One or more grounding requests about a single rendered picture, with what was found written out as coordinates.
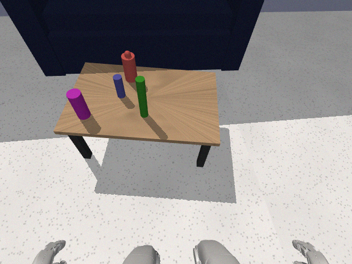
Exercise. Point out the coffee table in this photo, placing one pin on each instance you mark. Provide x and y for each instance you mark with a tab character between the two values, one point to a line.
182	108

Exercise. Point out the sofa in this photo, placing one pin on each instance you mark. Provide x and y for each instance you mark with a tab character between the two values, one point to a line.
172	34

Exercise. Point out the left robot hand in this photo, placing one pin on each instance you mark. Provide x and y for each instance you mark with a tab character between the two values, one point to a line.
47	255

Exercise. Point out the right robot hand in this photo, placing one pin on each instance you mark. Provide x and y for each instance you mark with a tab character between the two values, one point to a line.
309	251

